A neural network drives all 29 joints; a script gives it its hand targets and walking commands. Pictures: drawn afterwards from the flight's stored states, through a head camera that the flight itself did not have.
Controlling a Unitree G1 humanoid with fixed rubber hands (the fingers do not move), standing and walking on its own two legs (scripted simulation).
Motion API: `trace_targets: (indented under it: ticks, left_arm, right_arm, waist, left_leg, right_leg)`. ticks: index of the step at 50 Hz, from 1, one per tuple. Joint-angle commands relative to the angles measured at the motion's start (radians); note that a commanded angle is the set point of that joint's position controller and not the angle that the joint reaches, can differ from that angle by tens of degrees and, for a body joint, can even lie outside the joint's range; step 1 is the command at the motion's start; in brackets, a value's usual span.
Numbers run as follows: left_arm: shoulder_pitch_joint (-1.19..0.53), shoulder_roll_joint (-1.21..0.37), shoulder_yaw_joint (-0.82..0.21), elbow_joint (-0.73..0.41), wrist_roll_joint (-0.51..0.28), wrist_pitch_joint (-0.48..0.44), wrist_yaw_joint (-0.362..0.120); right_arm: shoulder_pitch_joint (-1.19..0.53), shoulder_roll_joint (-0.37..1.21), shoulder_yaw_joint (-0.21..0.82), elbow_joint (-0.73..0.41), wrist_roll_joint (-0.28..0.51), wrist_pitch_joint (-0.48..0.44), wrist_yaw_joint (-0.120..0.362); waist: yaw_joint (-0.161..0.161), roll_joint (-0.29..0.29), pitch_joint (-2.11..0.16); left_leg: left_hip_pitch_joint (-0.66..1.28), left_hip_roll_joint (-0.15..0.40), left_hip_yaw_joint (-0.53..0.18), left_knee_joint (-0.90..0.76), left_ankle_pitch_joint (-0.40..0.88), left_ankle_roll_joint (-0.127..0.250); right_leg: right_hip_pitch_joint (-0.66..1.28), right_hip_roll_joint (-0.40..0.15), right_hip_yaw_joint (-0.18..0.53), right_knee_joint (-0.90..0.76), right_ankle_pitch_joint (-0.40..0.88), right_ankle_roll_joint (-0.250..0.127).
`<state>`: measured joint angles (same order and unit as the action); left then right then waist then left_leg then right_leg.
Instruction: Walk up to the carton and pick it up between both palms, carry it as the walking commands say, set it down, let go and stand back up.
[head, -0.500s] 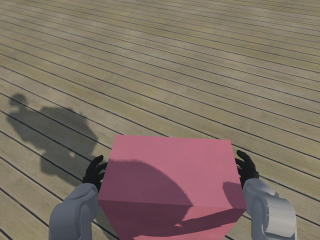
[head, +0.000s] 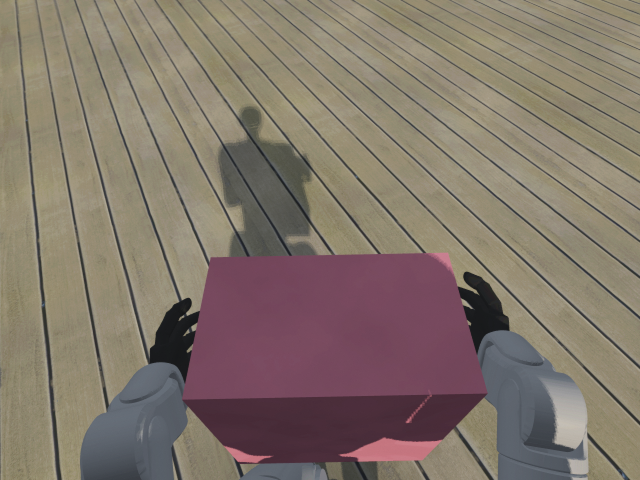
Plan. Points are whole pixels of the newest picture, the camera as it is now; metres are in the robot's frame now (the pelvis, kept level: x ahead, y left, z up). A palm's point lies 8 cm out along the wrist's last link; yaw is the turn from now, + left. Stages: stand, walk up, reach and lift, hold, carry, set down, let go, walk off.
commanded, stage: carry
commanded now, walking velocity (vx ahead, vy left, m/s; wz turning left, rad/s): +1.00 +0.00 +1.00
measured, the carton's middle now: (330, 372) +0.24 +0.01 -0.01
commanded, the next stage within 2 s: none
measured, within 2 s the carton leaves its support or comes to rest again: neither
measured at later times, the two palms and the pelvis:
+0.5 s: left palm (147, 150) +0.53 +0.29 +0.11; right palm (326, 61) +0.75 +0.02 +0.12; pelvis +0.43 +0.02 +0.05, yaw +31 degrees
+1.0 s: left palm (132, 63) +0.78 +0.39 +0.11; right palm (289, 8) +0.97 +0.10 +0.13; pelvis +0.66 +0.13 +0.05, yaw +35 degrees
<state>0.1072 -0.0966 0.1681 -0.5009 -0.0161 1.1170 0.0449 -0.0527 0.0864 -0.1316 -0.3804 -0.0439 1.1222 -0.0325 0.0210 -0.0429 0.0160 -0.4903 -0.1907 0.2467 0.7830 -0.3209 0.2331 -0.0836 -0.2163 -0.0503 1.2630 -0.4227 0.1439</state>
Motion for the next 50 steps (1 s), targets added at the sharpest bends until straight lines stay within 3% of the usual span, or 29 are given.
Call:
trace_targets:
  ticks: [1,3,6,9,11,12,13,14,15,17,19,21,23,24,25,26,27,28,29,30,33,38,40,43,44,45,46,47,50]
  left_arm:
    - [-0.531,-0.695,-0.818,-0.156,-0.366,0.008,-0.263]
    - [-0.535,-0.738,-0.779,-0.098,-0.335,-0.037,-0.235]
    - [-0.484,-0.720,-0.749,-0.084,-0.310,-0.095,-0.207]
    - [-0.398,-0.684,-0.767,-0.074,-0.264,-0.100,-0.183]
    - [-0.403,-0.692,-0.776,-0.075,-0.246,-0.096,-0.166]
    - [-0.386,-0.703,-0.775,-0.077,-0.240,-0.094,-0.159]
    - [-0.391,-0.701,-0.784,-0.084,-0.225,-0.090,-0.151]
    - [-0.425,-0.683,-0.773,-0.075,-0.220,-0.082,-0.148]
    - [-0.392,-0.674,-0.731,-0.023,-0.204,-0.059,-0.142]
    - [-0.403,-0.690,-0.741,-0.038,-0.227,-0.051,-0.139]
    - [-0.453,-0.688,-0.763,-0.076,-0.263,-0.041,-0.145]
    - [-0.497,-0.690,-0.793,-0.098,-0.318,-0.031,-0.166]
    - [-0.522,-0.682,-0.823,-0.136,-0.377,-0.025,-0.195]
    - [-0.513,-0.689,-0.838,-0.153,-0.394,-0.027,-0.205]
    - [-0.542,-0.687,-0.838,-0.183,-0.411,-0.028,-0.218]
    - [-0.592,-0.675,-0.840,-0.206,-0.422,-0.030,-0.231]
    - [-0.601,-0.667,-0.839,-0.225,-0.417,-0.029,-0.243]
    - [-0.593,-0.656,-0.830,-0.218,-0.398,-0.020,-0.252]
    - [-0.631,-0.705,-0.828,-0.156,-0.406,0.007,-0.257]
    - [-0.556,-0.721,-0.836,-0.109,-0.386,0.002,-0.258]
    - [-0.604,-0.793,-0.833,-0.167,-0.388,-0.029,-0.256]
    - [-0.439,-0.761,-0.850,-0.239,-0.307,-0.069,-0.211]
    - [-0.416,-0.728,-0.854,-0.279,-0.267,-0.075,-0.192]
    - [-0.397,-0.683,-0.854,-0.274,-0.233,-0.058,-0.177]
    - [-0.392,-0.663,-0.844,-0.244,-0.221,-0.046,-0.177]
    - [-0.388,-0.648,-0.824,-0.198,-0.199,-0.032,-0.179]
    - [-0.426,-0.618,-0.796,-0.151,-0.191,-0.021,-0.179]
    - [-0.438,-0.633,-0.779,-0.099,-0.199,-0.012,-0.183]
    - [-0.516,-0.691,-0.783,-0.071,-0.264,0.008,-0.207]
  right_arm:
    - [-0.305,0.718,0.718,-0.210,0.308,-0.013,0.159]
    - [-0.377,0.762,0.744,-0.234,0.320,-0.034,0.167]
    - [-0.388,0.750,0.776,-0.240,0.368,-0.071,0.200]
    - [-0.255,0.676,0.762,-0.206,0.345,-0.063,0.221]
    - [-0.261,0.650,0.766,-0.223,0.366,-0.053,0.237]
    - [-0.314,0.621,0.761,-0.270,0.379,-0.051,0.242]
    - [-0.431,0.585,0.762,-0.345,0.404,-0.043,0.250]
    - [-0.442,0.578,0.753,-0.326,0.407,-0.020,0.258]
    - [-0.364,0.586,0.718,-0.246,0.404,0.002,0.262]
    - [-0.327,0.568,0.695,-0.194,0.413,0.012,0.267]
    - [-0.260,0.595,0.671,-0.114,0.394,0.016,0.265]
    - [-0.278,0.615,0.668,-0.138,0.368,0.008,0.242]
    - [-0.254,0.628,0.670,-0.151,0.322,0.000,0.206]
    - [-0.222,0.615,0.669,-0.152,0.305,-0.011,0.192]
    - [-0.195,0.626,0.674,-0.163,0.277,-0.014,0.175]
    - [-0.212,0.643,0.678,-0.178,0.254,-0.017,0.159]
    - [-0.215,0.647,0.672,-0.204,0.228,-0.017,0.148]
    - [-0.215,0.648,0.665,-0.210,0.215,-0.011,0.145]
    - [-0.201,0.664,0.673,-0.152,0.213,-0.004,0.143]
    - [-0.222,0.685,0.704,-0.205,0.231,-0.009,0.146]
    - [-0.277,0.742,0.742,-0.299,0.262,-0.034,0.152]
    - [-0.262,0.705,0.783,-0.387,0.316,-0.050,0.197]
    - [-0.250,0.683,0.800,-0.410,0.329,-0.046,0.216]
    - [-0.238,0.628,0.794,-0.415,0.336,-0.031,0.227]
    - [-0.223,0.602,0.782,-0.405,0.328,-0.024,0.228]
    - [-0.209,0.583,0.775,-0.358,0.328,-0.012,0.231]
    - [-0.222,0.602,0.772,-0.280,0.344,0.008,0.235]
    - [-0.244,0.607,0.765,-0.232,0.342,0.018,0.239]
    - [-0.343,0.682,0.763,-0.208,0.366,0.034,0.256]
  waist:
    - [-0.075,-0.031,-0.380]
    - [-0.050,-0.130,-0.371]
    - [-0.040,-0.012,-0.273]
    - [-0.026,0.131,-0.275]
    - [-0.007,0.108,-0.366]
    - [0.027,0.091,-0.445]
    - [0.071,-0.056,-0.469]
    - [0.034,-0.251,-0.410]
    - [0.009,-0.230,-0.440]
    - [0.016,-0.070,-0.336]
    - [0.032,-0.083,-0.196]
    - [0.023,-0.126,-0.136]
    - [0.014,-0.159,-0.156]
    - [0.005,-0.178,-0.238]
    - [-0.014,-0.252,-0.267]
    - [-0.041,-0.248,-0.337]
    - [-0.074,-0.205,-0.416]
    - [-0.084,-0.073,-0.445]
    - [-0.064,0.229,-0.575]
    - [-0.064,0.132,-0.646]
    - [-0.046,0.017,-0.548]
    - [-0.025,0.123,-0.551]
    - [-0.025,0.167,-0.561]
    - [-0.010,0.140,-0.529]
    - [-0.019,0.084,-0.523]
    - [-0.044,-0.012,-0.509]
    - [-0.046,-0.126,-0.529]
    - [-0.042,-0.113,-0.560]
    - [-0.049,-0.078,-0.492]
  left_leg:
    - [0.793,0.467,-1.007,-0.393,0.255,0.222]
    - [0.622,0.422,-0.874,-0.386,0.326,0.158]
    - [0.350,0.393,-0.726,-0.441,0.488,0.127]
    - [0.229,0.260,-0.527,-0.425,0.702,0.022]
    - [0.159,0.178,-0.369,-0.258,0.870,-0.030]
    - [0.036,0.152,-0.306,-0.063,0.870,-0.065]
    - [-0.088,0.135,-0.216,0.226,0.719,-0.116]
    - [-0.225,0.098,-0.186,0.388,0.128,-0.145]
    - [-0.278,0.149,-0.260,0.494,-0.011,-0.129]
    - [-0.374,0.211,-0.279,0.455,-0.019,-0.126]
    - [-0.429,0.194,-0.218,0.307,-0.080,-0.149]
    - [-0.358,0.207,-0.175,0.082,-0.042,-0.154]
    - [-0.094,0.124,-0.019,-0.181,0.095,-0.165]
    - [0.102,0.035,0.089,-0.217,0.198,-0.181]
    - [0.222,0.036,0.077,-0.293,0.311,-0.182]
    - [0.396,0.037,0.077,-0.308,0.395,-0.169]
    - [0.639,0.127,-0.048,-0.329,0.515,-0.140]
    - [0.865,0.265,-0.225,-0.332,0.709,-0.108]
    - [1.078,0.548,-0.606,-0.227,1.349,0.086]
    - [1.038,0.599,-0.598,-0.261,1.339,0.134]
    - [0.815,0.559,-0.483,-0.342,1.227,0.039]
    - [0.652,0.444,-0.277,-0.349,1.331,-0.006]
    - [0.620,0.394,-0.201,-0.318,1.257,-0.049]
    - [0.497,0.310,-0.138,-0.203,0.889,-0.156]
    - [0.378,0.292,-0.153,-0.171,0.657,-0.197]
    - [0.219,0.273,-0.167,-0.135,0.327,-0.220]
    - [0.073,0.217,-0.203,-0.111,-0.007,-0.239]
    - [0.050,0.231,-0.253,-0.081,-0.143,-0.226]
    - [0.214,0.248,-0.251,-0.319,-0.020,-0.221]
  right_leg:
    - [-0.691,0.120,0.192,0.210,-0.092,-0.009]
    - [-0.640,0.064,0.173,0.057,-0.126,-0.017]
    - [-0.493,0.071,0.086,-0.330,-0.251,-0.007]
    - [-0.216,0.187,-0.046,-0.621,0.089,-0.020]
    - [0.106,0.233,-0.133,-0.772,0.262,-0.042]
    - [0.359,0.175,-0.113,-0.801,0.272,-0.066]
    - [0.485,0.018,0.053,-0.909,0.175,-0.124]
    - [0.496,-0.172,0.325,-0.960,0.539,-0.198]
    - [0.538,-0.306,0.419,-0.899,0.797,-0.249]
    - [0.529,-0.290,0.279,-0.906,0.782,-0.176]
    - [0.453,-0.251,0.133,-0.936,0.823,-0.118]
    - [0.346,-0.224,0.004,-0.945,0.925,-0.115]
    - [0.189,-0.113,-0.184,-0.930,1.085,-0.089]
    - [0.150,-0.070,-0.222,-0.823,1.366,-0.083]
    - [0.097,-0.081,-0.219,-0.745,1.435,-0.079]
    - [0.040,-0.069,-0.234,-0.605,1.428,-0.066]
    - [-0.133,-0.055,-0.215,-0.434,1.130,-0.053]
    - [-0.361,0.016,-0.176,-0.246,0.353,-0.062]
    - [-0.618,0.167,-0.100,0.080,-0.170,-0.040]
    - [-0.639,0.127,0.024,0.175,-0.123,-0.049]
    - [-0.638,0.056,0.068,-0.080,-0.053,-0.060]
    - [-0.390,0.153,-0.047,-0.535,0.116,-0.077]
    - [-0.294,0.194,-0.102,-0.664,0.252,-0.084]
    - [-0.048,0.207,-0.151,-0.977,0.605,-0.083]
    - [0.086,0.118,-0.078,-0.957,0.849,-0.098]
    - [0.211,-0.012,0.054,-0.855,1.284,-0.131]
    - [0.335,-0.150,0.167,-0.772,1.554,-0.230]
    - [0.348,-0.176,0.199,-0.807,1.423,-0.249]
    - [0.121,-0.092,0.098,-0.882,0.927,-0.204]
